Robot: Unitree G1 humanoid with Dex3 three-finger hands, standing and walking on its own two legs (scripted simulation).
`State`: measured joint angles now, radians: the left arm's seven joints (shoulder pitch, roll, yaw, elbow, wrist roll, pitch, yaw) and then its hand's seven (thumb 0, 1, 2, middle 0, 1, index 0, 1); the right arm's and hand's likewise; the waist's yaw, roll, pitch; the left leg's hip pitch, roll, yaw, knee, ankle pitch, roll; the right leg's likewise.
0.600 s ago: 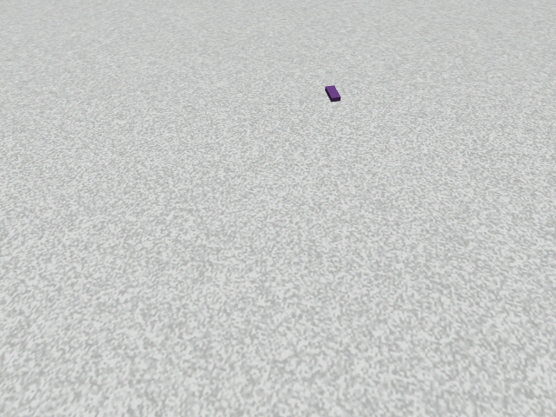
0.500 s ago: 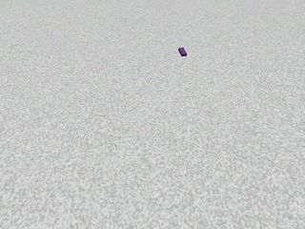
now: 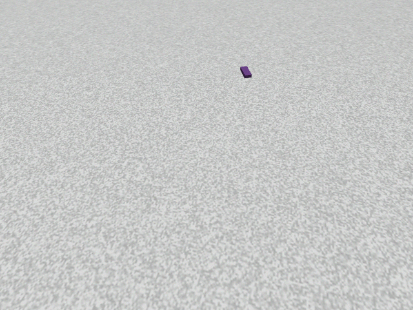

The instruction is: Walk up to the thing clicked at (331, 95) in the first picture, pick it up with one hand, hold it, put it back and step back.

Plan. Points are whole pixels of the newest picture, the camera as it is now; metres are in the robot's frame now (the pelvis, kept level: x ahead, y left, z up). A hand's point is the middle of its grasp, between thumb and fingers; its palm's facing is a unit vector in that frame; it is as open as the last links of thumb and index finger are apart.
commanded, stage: stand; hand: left
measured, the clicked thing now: (245, 72) +2.08 -0.37 -0.77
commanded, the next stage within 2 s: walk up in 0.52 s
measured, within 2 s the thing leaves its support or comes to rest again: neither
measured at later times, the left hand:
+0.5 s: hand out of the picture +0.07 +0.25 -0.16, palm faces -0.03 -0.94 -0.34, open 7.4 cm
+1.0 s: hand (125, 258) +0.27 +0.22 -0.13, palm faces -0.25 -0.82 -0.51, open 7.4 cm
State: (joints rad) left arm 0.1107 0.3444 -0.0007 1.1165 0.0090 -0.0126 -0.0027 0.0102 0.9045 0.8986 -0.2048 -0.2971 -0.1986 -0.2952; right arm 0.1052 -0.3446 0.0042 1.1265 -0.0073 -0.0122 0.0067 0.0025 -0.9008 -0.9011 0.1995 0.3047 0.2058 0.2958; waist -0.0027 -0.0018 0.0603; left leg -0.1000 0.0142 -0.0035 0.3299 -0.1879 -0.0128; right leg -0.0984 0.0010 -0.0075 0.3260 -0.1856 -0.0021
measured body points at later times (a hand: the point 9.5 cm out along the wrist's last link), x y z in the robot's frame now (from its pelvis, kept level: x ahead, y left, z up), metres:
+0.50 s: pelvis +0.00 +0.00 +0.00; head +0.01 +0.00 +0.45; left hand +0.08 +0.30 -0.13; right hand +0.08 -0.30 -0.13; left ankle +0.00 +0.13 -0.75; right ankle +0.00 -0.12 -0.75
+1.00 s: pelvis +0.12 -0.06 -0.03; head +0.11 -0.11 +0.41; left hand +0.28 +0.26 -0.10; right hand +0.16 -0.42 -0.15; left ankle +0.16 +0.05 -0.69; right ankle +0.09 -0.19 -0.75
